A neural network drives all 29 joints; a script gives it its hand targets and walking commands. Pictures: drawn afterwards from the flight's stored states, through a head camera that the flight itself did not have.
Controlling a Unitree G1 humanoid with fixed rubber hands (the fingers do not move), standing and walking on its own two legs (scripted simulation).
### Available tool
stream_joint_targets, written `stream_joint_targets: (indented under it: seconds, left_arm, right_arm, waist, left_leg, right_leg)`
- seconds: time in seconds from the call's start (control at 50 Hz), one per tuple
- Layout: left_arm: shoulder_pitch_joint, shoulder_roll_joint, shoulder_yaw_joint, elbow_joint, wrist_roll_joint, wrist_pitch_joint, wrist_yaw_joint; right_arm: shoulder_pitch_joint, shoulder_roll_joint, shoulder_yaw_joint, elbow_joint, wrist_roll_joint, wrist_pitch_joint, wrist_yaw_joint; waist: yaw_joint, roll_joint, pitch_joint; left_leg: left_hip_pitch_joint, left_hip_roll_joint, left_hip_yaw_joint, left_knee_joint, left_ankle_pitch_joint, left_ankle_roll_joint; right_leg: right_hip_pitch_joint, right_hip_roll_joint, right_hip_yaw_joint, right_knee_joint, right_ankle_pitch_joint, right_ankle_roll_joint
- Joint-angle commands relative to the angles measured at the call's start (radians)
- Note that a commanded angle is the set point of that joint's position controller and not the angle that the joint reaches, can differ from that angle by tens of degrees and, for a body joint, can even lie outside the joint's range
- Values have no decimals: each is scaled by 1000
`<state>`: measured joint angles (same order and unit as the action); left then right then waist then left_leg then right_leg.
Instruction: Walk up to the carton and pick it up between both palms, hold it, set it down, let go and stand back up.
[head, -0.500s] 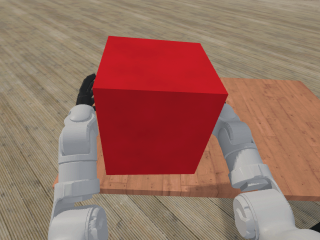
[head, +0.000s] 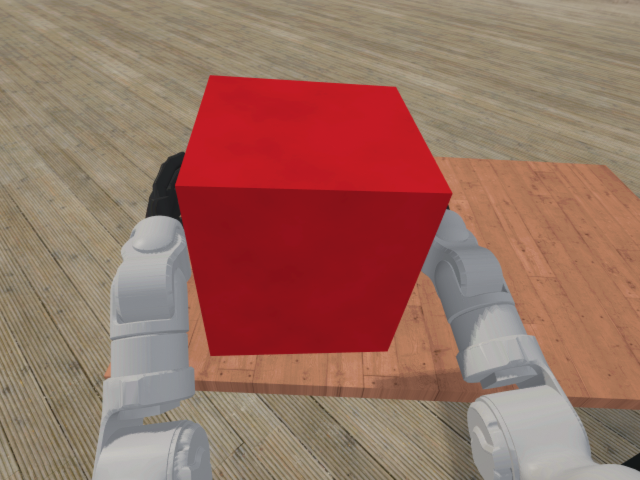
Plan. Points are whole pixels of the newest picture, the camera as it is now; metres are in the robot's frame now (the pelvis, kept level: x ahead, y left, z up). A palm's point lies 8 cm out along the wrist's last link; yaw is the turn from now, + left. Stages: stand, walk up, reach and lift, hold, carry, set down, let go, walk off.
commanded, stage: hold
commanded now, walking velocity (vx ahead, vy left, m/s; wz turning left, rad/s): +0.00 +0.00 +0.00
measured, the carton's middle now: (303, 220) +0.36 +0.01 +0.18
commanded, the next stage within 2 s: none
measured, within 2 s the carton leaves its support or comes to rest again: neither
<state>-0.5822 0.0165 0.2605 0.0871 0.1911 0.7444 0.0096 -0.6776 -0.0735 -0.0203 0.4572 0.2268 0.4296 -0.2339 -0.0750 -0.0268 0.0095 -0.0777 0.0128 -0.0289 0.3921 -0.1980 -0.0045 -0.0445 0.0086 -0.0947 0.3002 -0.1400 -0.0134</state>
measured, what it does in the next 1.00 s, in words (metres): stands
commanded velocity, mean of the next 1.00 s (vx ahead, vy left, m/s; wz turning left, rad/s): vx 0.00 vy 0.00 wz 0.00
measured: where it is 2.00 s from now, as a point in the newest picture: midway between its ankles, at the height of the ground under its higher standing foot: outside the picture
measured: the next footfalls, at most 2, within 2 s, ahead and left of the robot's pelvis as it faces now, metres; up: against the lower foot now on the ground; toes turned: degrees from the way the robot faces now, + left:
none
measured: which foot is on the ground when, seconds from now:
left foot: down 0.00-1.00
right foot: down 0.00-1.00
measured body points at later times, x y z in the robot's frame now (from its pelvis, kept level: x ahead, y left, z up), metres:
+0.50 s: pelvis +0.00 +0.00 +0.00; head -0.04 +0.02 +0.45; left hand +0.37 +0.16 +0.20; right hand +0.37 -0.16 +0.19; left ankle +0.02 +0.12 -0.75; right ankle +0.02 -0.11 -0.75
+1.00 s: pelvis +0.00 +0.00 +0.00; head -0.04 +0.02 +0.45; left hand +0.38 +0.16 +0.19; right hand +0.38 -0.16 +0.19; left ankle +0.02 +0.12 -0.75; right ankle +0.02 -0.11 -0.75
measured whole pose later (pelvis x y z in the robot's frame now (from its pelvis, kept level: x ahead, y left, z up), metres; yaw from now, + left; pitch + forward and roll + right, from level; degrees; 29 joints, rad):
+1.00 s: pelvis +0.00 +0.00 +0.00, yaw +0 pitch -6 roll -1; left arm -0.60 0.02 0.26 0.12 0.19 0.73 0.01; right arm -0.69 -0.08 -0.03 0.48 0.22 0.42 -0.23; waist -0.08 -0.03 0.01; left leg -0.09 0.01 -0.03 0.38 -0.19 0.00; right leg -0.06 0.01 -0.09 0.29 -0.13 -0.01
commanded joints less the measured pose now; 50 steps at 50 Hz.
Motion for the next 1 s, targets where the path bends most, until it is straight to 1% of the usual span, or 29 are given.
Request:
stream_joint_targets:
  seconds: [0.0, 0.08, 0.1, 0.12, 0.14, 0.18, 0.22, 0.24, 0.26, 0.28, 0.3, 0.32, 0.34, 0.36, 0.38, 0.42, 0.44, 0.52, 0.58, 0.64, 0.68, 0.7, 0.72, 0.76, 0.84, 0.9, 0.92, 0.96, 0.98]
  left_arm:
    - [-819, -592, -554, -169, -143, -82, -136]
    - [-785, -587, -544, -169, -132, -78, -136]
    - [-793, -592, -544, -149, -134, -75, -136]
    - [-799, -607, -577, -227, -152, -84, -132]
    - [-801, -600, -583, -255, -158, -85, -125]
    - [-813, -589, -569, -213, -152, -82, -121]
    - [-775, -594, -578, -222, -158, -77, -118]
    - [-771, -582, -563, -192, -144, -74, -121]
    - [-758, -588, -555, -188, -143, -70, -123]
    - [-775, -585, -548, -170, -135, -68, -129]
    - [-783, -579, -533, -167, -131, -70, -131]
    - [-774, -595, -541, -148, -135, -69, -132]
    - [-801, -606, -567, -198, -150, -75, -130]
    - [-790, -597, -570, -167, -150, -70, -129]
    - [-801, -606, -560, -191, -146, -80, -125]
    - [-784, -606, -569, -190, -145, -80, -123]
    - [-792, -611, -585, -218, -162, -85, -120]
    - [-786, -599, -557, -149, -146, -83, -123]
    - [-811, -589, -524, -117, -134, -84, -132]
    - [-848, -606, -547, -114, -146, -98, -124]
    - [-813, -611, -548, -140, -146, -96, -120]
    - [-856, -610, -572, -176, -163, -107, -119]
    - [-835, -605, -560, -159, -160, -106, -118]
    - [-825, -590, -550, -147, -159, -109, -123]
    - [-811, -576, -500, -69, -125, -96, -132]
    - [-853, -584, -539, -177, -150, -111, -132]
    - [-829, -595, -552, -176, -167, -114, -128]
    - [-827, -586, -551, -197, -152, -109, -124]
    - [-806, -571, -533, -145, -141, -102, -127]
  right_arm:
    - [-835, 650, 384, -331, 98, -55, 114]
    - [-848, 630, 386, -367, 106, -65, 123]
    - [-828, 622, 374, -318, 93, -57, 123]
    - [-836, 643, 398, -377, 105, -72, 126]
    - [-802, 632, 391, -366, 107, -66, 129]
    - [-835, 632, 395, -374, 108, -62, 130]
    - [-840, 626, 404, -418, 119, -73, 129]
    - [-816, 627, 399, -366, 109, -58, 125]
    - [-833, 629, 405, -377, 109, -62, 127]
    - [-810, 625, 381, -337, 97, -57, 126]
    - [-841, 623, 390, -351, 94, -63, 132]
    - [-839, 625, 382, -350, 82, -67, 130]
    - [-855, 624, 399, -379, 95, -75, 132]
    - [-845, 617, 383, -368, 93, -70, 131]
    - [-852, 632, 395, -350, 98, -73, 131]
    - [-842, 633, 403, -368, 109, -73, 131]
    - [-864, 644, 411, -420, 117, -83, 129]
    - [-834, 630, 384, -349, 94, -69, 130]
    - [-855, 648, 377, -316, 80, -68, 137]
    - [-883, 657, 379, -321, 78, -82, 140]
    - [-890, 656, 390, -350, 96, -83, 138]
    - [-897, 667, 386, -356, 100, -87, 134]
    - [-884, 674, 399, -355, 100, -86, 130]
    - [-898, 679, 409, -383, 105, -84, 124]
    - [-854, 664, 368, -274, 74, -68, 129]
    - [-896, 680, 408, -364, 109, -87, 122]
    - [-876, 670, 407, -385, 110, -87, 119]
    - [-873, 672, 429, -394, 124, -80, 112]
    - [-871, 657, 412, -363, 112, -70, 111]
  waist:
    - [-32, 90, -462]
    - [-14, 92, -484]
    - [-27, 87, -452]
    - [-17, 103, -533]
    - [-23, 99, -532]
    - [-10, 95, -501]
    - [-10, 93, -546]
    - [-17, 76, -481]
    - [-2, 82, -486]
    - [-14, 62, -429]
    - [7, 53, -446]
    - [-15, 59, -463]
    - [-11, 79, -500]
    - [-23, 87, -494]
    - [-7, 84, -505]
    - [-2, 92, -511]
    - [-6, 89, -552]
    - [-14, 65, -481]
    - [4, 44, -452]
    - [-8, 77, -506]
    - [13, 75, -541]
    - [-8, 81, -557]
    - [-9, 69, -551]
    - [0, 41, -548]
    - [3, 38, -441]
    - [-2, 82, -581]
    - [-16, 88, -599]
    - [-11, 71, -577]
    - [-10, 50, -522]
  left_leg:
    - [51, -55, 10, -55, 266, -39]
    - [72, -46, 2, -48, 311, -40]
    - [78, -45, 6, -55, 291, -43]
    - [102, -44, 3, -36, 367, -52]
    - [106, -42, -1, -31, 401, -56]
    - [77, -49, -1, -34, 357, -50]
    - [98, -45, -1, -26, 377, -49]
    - [85, -45, 3, -40, 335, -44]
    - [86, -47, 7, -44, 351, -42]
    - [58, -49, 10, -61, 297, -39]
    - [61, -43, 8, -62, 284, -32]
    - [67, -45, 10, -64, 277, -34]
    - [90, -37, -1, -52, 319, -41]
    - [100, -44, 5, -51, 323, -42]
    - [93, -41, 2, -47, 319, -44]
    - [95, -45, 5, -39, 349, -46]
    - [103, -49, 7, -29, 376, -47]
    - [49, -47, 8, -61, 247, -29]
    - [28, -53, 20, -85, 183, -18]
    - [51, -52, 13, -67, 210, -25]
    - [59, -51, 9, -56, 263, -29]
    - [61, -53, 5, -47, 279, -32]
    - [77, -52, 9, -40, 318, -34]
    - [47, -57, 6, -46, 281, -24]
    - [15, -55, 20, -88, 163, -10]
    - [44, -61, 13, -46, 280, -22]
    - [47, -65, 7, -33, 324, -32]
    - [74, -62, 9, -29, 355, -37]
    - [60, -58, 6, -33, 308, -28]
  right_leg:
    - [172, 43, 40, -13, 188, 52]
    - [177, 51, 42, -13, 217, 44]
    - [157, 49, 36, -14, 178, 44]
    - [187, 55, 33, -1, 240, 42]
    - [175, 58, 37, -2, 253, 47]
    - [162, 55, 34, -9, 212, 49]
    - [178, 56, 41, -4, 267, 46]
    - [166, 52, 41, -12, 227, 48]
    - [170, 58, 40, -13, 227, 45]
    - [165, 51, 41, -22, 189, 46]
    - [149, 51, 40, -21, 165, 44]
    - [152, 48, 38, -24, 178, 44]
    - [159, 50, 46, -15, 192, 41]
    - [147, 49, 44, -21, 199, 43]
    - [159, 56, 41, -15, 197, 42]
    - [168, 55, 43, -12, 225, 43]
    - [176, 57, 43, -6, 260, 46]
    - [147, 48, 45, -24, 170, 48]
    - [153, 39, 48, -29, 125, 52]
    - [146, 43, 40, -18, 140, 47]
    - [170, 47, 40, -14, 180, 49]
    - [168, 46, 43, -10, 196, 50]
    - [170, 51, 42, -8, 227, 52]
    - [198, 41, 47, -8, 233, 58]
    - [158, 33, 45, -25, 126, 58]
    - [227, 36, 49, 2, 260, 57]
    - [233, 39, 46, 10, 305, 57]
    - [228, 49, 42, 9, 306, 63]
    - [198, 44, 45, 1, 267, 63]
